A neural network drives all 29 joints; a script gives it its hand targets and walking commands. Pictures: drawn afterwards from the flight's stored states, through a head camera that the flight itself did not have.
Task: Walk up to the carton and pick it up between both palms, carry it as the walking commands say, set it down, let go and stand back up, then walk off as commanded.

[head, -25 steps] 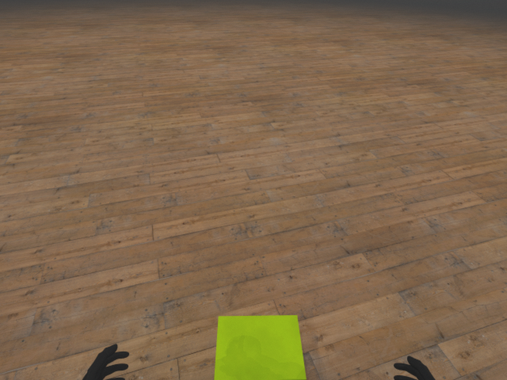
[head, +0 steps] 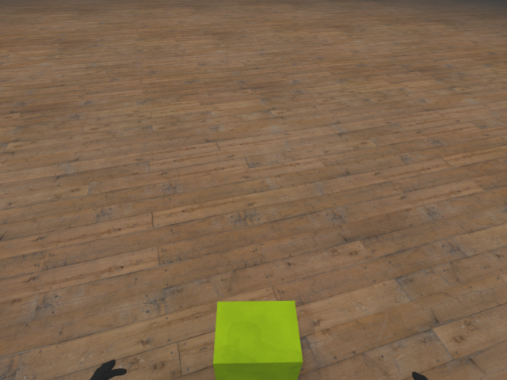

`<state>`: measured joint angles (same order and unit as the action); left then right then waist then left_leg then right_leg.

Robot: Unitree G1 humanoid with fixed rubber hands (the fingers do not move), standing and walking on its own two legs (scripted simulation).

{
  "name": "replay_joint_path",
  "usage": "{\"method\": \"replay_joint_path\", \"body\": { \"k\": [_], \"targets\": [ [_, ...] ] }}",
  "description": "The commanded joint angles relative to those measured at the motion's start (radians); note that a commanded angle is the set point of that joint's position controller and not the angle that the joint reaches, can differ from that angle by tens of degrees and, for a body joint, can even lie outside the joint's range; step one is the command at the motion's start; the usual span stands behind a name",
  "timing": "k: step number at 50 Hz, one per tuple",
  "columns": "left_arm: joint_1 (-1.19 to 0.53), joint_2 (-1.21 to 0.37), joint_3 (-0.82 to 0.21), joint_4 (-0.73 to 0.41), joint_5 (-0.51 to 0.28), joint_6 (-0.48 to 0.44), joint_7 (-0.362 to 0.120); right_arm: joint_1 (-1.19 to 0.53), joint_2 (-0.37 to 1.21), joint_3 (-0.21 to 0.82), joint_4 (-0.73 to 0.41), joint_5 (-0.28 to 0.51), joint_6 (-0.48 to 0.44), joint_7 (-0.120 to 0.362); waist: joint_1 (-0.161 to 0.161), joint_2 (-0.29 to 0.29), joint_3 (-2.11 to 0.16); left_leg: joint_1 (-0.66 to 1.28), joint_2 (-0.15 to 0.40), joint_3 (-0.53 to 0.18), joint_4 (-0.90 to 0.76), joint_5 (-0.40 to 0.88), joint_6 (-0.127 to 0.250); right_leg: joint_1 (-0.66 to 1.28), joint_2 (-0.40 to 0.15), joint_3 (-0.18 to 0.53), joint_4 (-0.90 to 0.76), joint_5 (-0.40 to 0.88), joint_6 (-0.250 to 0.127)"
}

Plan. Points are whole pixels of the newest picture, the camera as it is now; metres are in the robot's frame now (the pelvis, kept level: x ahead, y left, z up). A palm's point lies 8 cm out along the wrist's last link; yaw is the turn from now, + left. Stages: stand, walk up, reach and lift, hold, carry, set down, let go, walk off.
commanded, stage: stand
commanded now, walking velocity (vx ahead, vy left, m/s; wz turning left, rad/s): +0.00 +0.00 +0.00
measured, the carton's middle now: (256, 344) +0.44 -0.03 -0.65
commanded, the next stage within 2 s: walk off in 0.48 s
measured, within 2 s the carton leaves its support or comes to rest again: neither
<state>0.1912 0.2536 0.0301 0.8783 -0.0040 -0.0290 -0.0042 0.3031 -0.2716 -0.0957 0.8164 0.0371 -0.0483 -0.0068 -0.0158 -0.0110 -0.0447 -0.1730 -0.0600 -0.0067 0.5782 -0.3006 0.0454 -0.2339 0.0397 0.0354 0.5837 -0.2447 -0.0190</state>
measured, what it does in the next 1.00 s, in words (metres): lifts its right foot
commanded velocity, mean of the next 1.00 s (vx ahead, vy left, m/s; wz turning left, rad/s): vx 0.00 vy -0.07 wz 0.00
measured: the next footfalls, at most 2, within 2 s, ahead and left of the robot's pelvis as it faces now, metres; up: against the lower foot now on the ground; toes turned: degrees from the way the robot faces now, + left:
right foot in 1.14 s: +0.03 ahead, -0.20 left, +0.00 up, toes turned -3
left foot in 1.58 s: -0.01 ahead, -0.06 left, +0.00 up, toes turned +7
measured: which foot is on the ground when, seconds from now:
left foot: down 0.00-1.00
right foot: down 0.00-0.82, up 0.84-1.00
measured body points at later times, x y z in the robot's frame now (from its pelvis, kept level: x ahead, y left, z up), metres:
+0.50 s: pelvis +0.00 +0.00 +0.00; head -0.04 +0.00 +0.45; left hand +0.11 +0.26 -0.12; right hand +0.07 -0.29 -0.11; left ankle +0.01 +0.09 -0.73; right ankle +0.05 -0.10 -0.73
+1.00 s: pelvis +0.00 -0.04 +0.01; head -0.01 -0.03 +0.46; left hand +0.08 +0.22 -0.14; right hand +0.05 -0.32 -0.11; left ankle +0.01 +0.09 -0.73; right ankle -0.02 -0.15 -0.70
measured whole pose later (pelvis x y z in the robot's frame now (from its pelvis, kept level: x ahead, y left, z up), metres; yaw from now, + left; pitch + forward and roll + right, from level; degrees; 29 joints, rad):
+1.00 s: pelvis +0.00 -0.04 +0.01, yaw -2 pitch -3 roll -1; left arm 0.20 0.25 0.03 1.00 0.00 0.07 0.01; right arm 0.26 -0.26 -0.10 0.91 0.04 0.01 -0.03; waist -0.02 0.00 0.02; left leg -0.19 0.04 -0.01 0.52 -0.27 0.01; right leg -0.27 0.04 0.02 0.76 -0.39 -0.02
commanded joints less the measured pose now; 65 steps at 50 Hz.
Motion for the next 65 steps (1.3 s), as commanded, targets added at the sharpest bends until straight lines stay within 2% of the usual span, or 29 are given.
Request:
{"method": "replay_joint_path", "body": {
  "k": [1,5,9,10,13,14,18,26,34,37,38,39,40,41,42,46,50,51,52,53,54,55,56,57,58,59,60,61,65],
  "targets": [
    [-0.089,0.246,0.058,-0.075,0.042,-0.029,0.005,-0.087,-0.254,-0.021,-0.043,-0.083,-0.036,-0.011,0.035,-0.016,0.191,-0.175,0.171,-0.213,-0.275,-0.11,0.013,-0.058,-0.107,0.17,-0.192,-0.049,-0.037],
    [-0.081,0.237,0.06,-0.051,0.033,-0.029,0.004,-0.104,-0.226,-0.008,-0.04,-0.088,-0.042,-0.007,0.043,0.027,0.166,-0.201,0.166,-0.222,-0.297,-0.181,0.019,-0.018,-0.107,0.176,-0.191,-0.054,-0.04],
    [-0.094,0.253,0.058,-0.047,0.04,-0.03,0.003,-0.086,-0.232,-0.01,-0.03,-0.079,-0.042,-0.013,0.031,-0.039,0.162,-0.158,0.165,-0.211,-0.275,-0.054,0.011,-0.013,-0.122,0.177,-0.21,-0.013,-0.036],
    [-0.098,0.243,0.057,-0.039,0.026,-0.025,0.005,-0.09,-0.248,-0.01,-0.021,-0.08,-0.043,-0.014,0.028,0.022,0.167,-0.141,0.174,-0.217,-0.281,-0.034,0.008,-0.033,-0.12,0.181,-0.208,0.014,-0.038],
    [-0.098,0.233,0.053,-0.029,0.023,-0.034,0.006,-0.114,-0.246,-0.011,-0.013,-0.079,-0.041,-0.017,0.05,0.038,0.12,-0.136,0.172,-0.202,-0.263,0.061,0.014,0.025,-0.117,0.155,-0.183,0.084,-0.036],
    [-0.119,0.229,0.047,-0.031,0.028,-0.03,0.007,-0.109,-0.239,-0.01,-0.016,-0.079,-0.043,-0.018,0.025,0.014,0.125,-0.113,0.176,-0.209,-0.267,0.073,0.009,0.005,-0.114,0.155,-0.183,0.084,-0.037],
    [-0.093,0.253,0.057,-0.014,0.029,-0.031,0.008,-0.096,-0.242,-0.007,0.006,-0.069,-0.036,-0.017,0.032,-0.011,0.121,-0.103,0.164,-0.178,-0.235,0.115,0.01,0.011,-0.126,0.168,-0.21,0.059,-0.037],
    [-0.096,0.223,0.046,0.002,0.027,-0.017,0.011,-0.106,-0.247,-0.005,0.03,-0.073,-0.041,-0.018,0.031,-0.01,0.133,-0.123,0.204,-0.244,-0.293,0.064,0.003,0.022,-0.112,0.144,-0.185,0.076,-0.038],
    [-0.106,0.239,0.044,0.034,0.024,-0.02,0.008,-0.131,-0.202,0.013,0.052,-0.072,-0.035,-0.01,0.023,-0.017,0.145,-0.097,0.184,-0.203,-0.293,0.024,0.011,-0.017,-0.11,0.156,-0.22,0.029,-0.036],
    [-0.023,0.1,0.013,0.061,0.006,0.025,0.016,-0.122,-0.167,0.024,0.035,-0.074,0.006,-0.005,0.023,0.001,0.157,-0.129,0.261,-0.289,-0.358,-0.055,0.026,-0.024,-0.048,0.091,-0.137,0.067,0.003],
    [0.032,0.072,0.004,0.079,0.01,0.037,0.021,-0.079,-0.151,0.025,0.041,-0.075,0.018,-0.007,0.013,0.005,0.152,-0.126,0.317,-0.343,-0.36,-0.042,0.065,-0.05,-0.039,0.08,-0.081,0.044,0.018],
    [0.025,0.067,-0.002,0.075,0.018,0.052,0.017,-0.079,-0.18,0.022,0.037,-0.081,0.025,-0.016,0.009,0.087,0.17,-0.147,0.363,-0.366,-0.362,-0.011,0.1,-0.057,-0.035,0.055,-0.006,-0.003,0.027],
    [0.027,0.121,0.021,0.072,0.028,0.065,0.019,-0.099,-0.197,0.011,0.027,-0.082,0.03,-0.026,0.014,0.046,0.158,-0.144,0.409,-0.397,-0.366,0.017,0.143,-0.069,-0.026,0.024,0.101,-0.067,0.033],
    [0.029,0.116,0.017,0.071,0.03,0.074,0.022,-0.097,-0.22,0.005,0.018,-0.082,0.036,-0.03,0.004,0.108,0.137,-0.151,0.444,-0.424,-0.365,0.055,0.179,-0.089,-0.029,0.005,0.203,-0.138,0.034],
    [-0.003,0.143,0.031,0.053,0.035,0.08,0.022,-0.102,-0.183,0.013,0.015,-0.092,0.036,-0.037,-0.004,0.065,0.167,-0.152,0.478,-0.434,-0.35,0.168,0.21,-0.154,-0.037,-0.002,0.279,-0.21,0.04],
    [0.014,0.139,0.04,0.056,0.03,0.088,0.022,-0.027,-0.197,0.001,0.049,-0.1,0.049,-0.04,-0.023,0.07,0.194,-0.122,0.417,-0.359,-0.309,0.27,0.166,-0.184,-0.055,0.023,0.243,-0.249,0.049],
    [-0.034,0.099,0.03,0.048,0.029,0.089,0.011,0.012,-0.225,-0.018,0.077,-0.098,0.065,-0.044,-0.06,0.204,0.134,0.029,0.363,-0.249,-0.231,0.501,0.126,-0.18,-0.046,-0.024,0.121,-0.238,0.072],
    [0.006,0.102,0.036,0.056,0.025,0.088,0.01,0.032,-0.222,-0.024,0.086,-0.095,0.071,-0.043,-0.044,0.261,0.119,0.044,0.381,-0.274,-0.223,0.562,0.128,-0.166,-0.042,-0.03,0.098,-0.241,0.062],
    [0.012,0.123,0.036,0.067,0.026,0.088,0.01,0.029,-0.231,-0.031,0.079,-0.096,0.073,-0.041,-0.055,0.253,0.08,0.041,0.351,-0.234,-0.2,0.589,0.109,-0.103,-0.025,-0.05,0.024,-0.218,0.064],
    [0.01,0.113,0.034,0.058,0.022,0.085,0.002,-0.031,-0.221,-0.029,0.064,-0.084,0.075,-0.038,-0.014,0.292,0.063,0.0,0.341,-0.198,-0.156,0.552,0.079,-0.046,-0.06,-0.045,-0.093,-0.115,0.047],
    [0.095,0.118,0.035,0.09,0.027,0.079,-0.002,-0.082,-0.224,-0.043,0.052,-0.075,0.078,-0.035,0.027,0.238,0.056,-0.09,0.306,-0.152,-0.114,0.439,0.04,0.091,-0.052,-0.062,-0.222,0.018,0.034],
    [0.107,0.144,0.042,0.101,0.036,0.067,-0.003,-0.07,-0.189,-0.034,0.045,-0.07,0.08,-0.039,0.054,0.089,0.029,-0.144,0.248,-0.091,-0.021,0.275,-0.015,0.201,-0.112,0.01,-0.324,0.132,0.01],
    [0.132,0.247,0.068,0.096,0.05,0.065,-0.008,-0.044,-0.118,-0.021,0.037,-0.075,0.081,-0.039,0.055,-0.23,0.001,-0.322,0.087,0.045,0.247,-0.155,-0.077,0.309,-0.306,0.282,-0.326,0.448,-0.058],
    [0.125,0.24,0.052,0.076,0.043,0.055,0.0,-0.08,-0.086,-0.012,0.036,-0.069,0.092,-0.056,0.075,-0.219,0.006,-0.345,0.056,0.018,0.465,-0.344,-0.076,0.21,-0.352,0.265,-0.264,0.641,-0.116],
    [0.126,0.221,0.038,0.083,0.05,0.055,0.009,-0.055,-0.051,-0.004,0.047,-0.063,0.098,-0.063,0.062,-0.155,-0.016,-0.314,0.077,-0.033,0.575,-0.321,-0.061,0.124,-0.333,0.203,-0.255,0.552,-0.161],
    [0.085,0.18,0.038,0.075,0.034,0.056,0.003,-0.116,-0.072,0.0,0.036,-0.061,0.1,-0.063,0.068,-0.104,0.062,-0.306,0.078,-0.057,0.609,-0.276,-0.054,0.01,-0.295,0.168,-0.278,0.453,-0.145],
    [0.034,0.141,0.027,0.055,0.035,0.068,0.001,-0.094,-0.108,-0.008,0.048,-0.057,0.103,-0.056,0.055,-0.119,0.103,-0.341,0.072,-0.055,0.637,-0.226,-0.048,0.002,-0.242,0.127,-0.291,0.334,-0.13],
    [0.04,0.115,0.019,0.054,0.038,0.075,0.007,-0.088,-0.1,-0.007,0.051,-0.063,0.104,-0.055,0.045,-0.086,0.093,-0.329,0.079,-0.023,0.647,-0.216,-0.054,0.016,-0.215,0.108,-0.281,0.331,-0.139],
    [0.085,0.109,0.024,0.068,0.033,0.078,0.025,-0.06,-0.049,0.005,0.065,-0.061,0.097,-0.065,0.051,-0.154,0.069,-0.325,0.087,0.015,0.576,-0.218,-0.06,0.073,-0.217,0.161,-0.283,0.358,-0.174]
  ]
}}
